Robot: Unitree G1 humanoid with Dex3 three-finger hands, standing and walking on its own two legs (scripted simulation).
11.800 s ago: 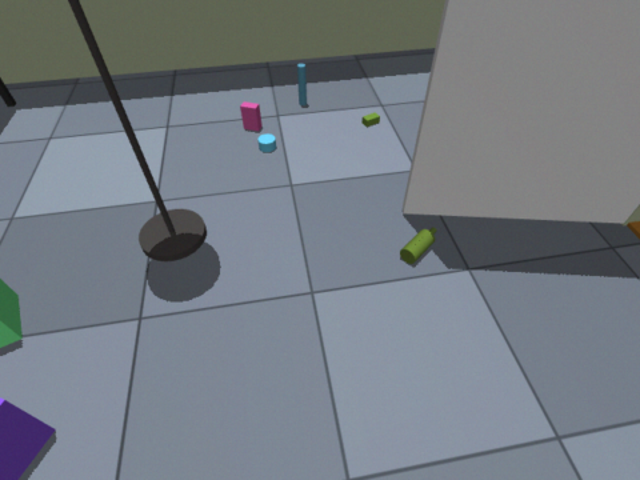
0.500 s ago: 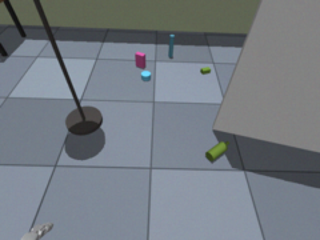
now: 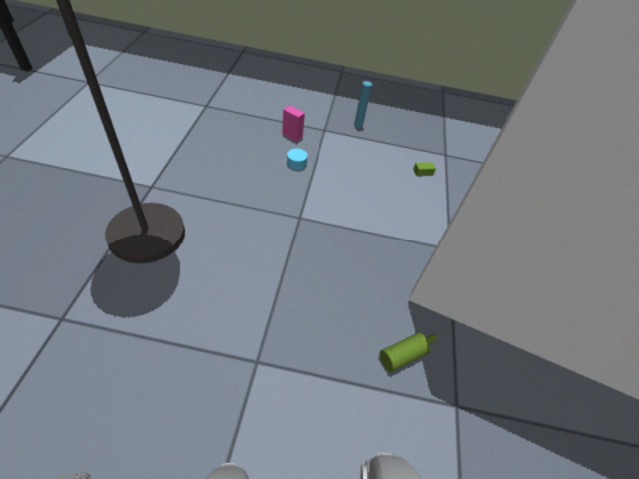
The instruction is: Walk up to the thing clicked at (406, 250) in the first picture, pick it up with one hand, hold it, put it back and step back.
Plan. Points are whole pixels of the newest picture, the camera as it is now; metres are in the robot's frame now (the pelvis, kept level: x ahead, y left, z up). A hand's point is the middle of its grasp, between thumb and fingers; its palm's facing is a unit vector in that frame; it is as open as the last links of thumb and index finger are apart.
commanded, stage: walk up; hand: left
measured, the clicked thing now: (411, 349) +0.62 -0.35 -0.70
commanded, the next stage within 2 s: none
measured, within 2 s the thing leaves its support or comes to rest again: neither
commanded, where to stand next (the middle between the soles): +0.29 -0.67 m, yaw +15 degrees
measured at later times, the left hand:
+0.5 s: hand out of the picture +0.08 +0.05 -0.15, palm faces +0.12 -0.93 -0.35, open 7.4 cm
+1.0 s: hand out of the picture +0.15 -0.20 -0.13, palm faces +0.17 -0.92 -0.36, open 7.4 cm
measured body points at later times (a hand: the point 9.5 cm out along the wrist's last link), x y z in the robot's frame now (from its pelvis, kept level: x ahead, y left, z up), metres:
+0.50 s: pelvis +0.09 -0.23 +0.00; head +0.12 -0.19 +0.45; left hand +0.08 +0.10 -0.12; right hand +0.22 -0.56 -0.08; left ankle +0.15 -0.13 -0.70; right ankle +0.08 -0.30 -0.67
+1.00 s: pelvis +0.14 -0.48 +0.00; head +0.16 -0.47 +0.45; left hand +0.14 -0.15 -0.11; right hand +0.26 -0.84 -0.08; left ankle +0.17 -0.36 -0.66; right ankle +0.19 -0.58 -0.70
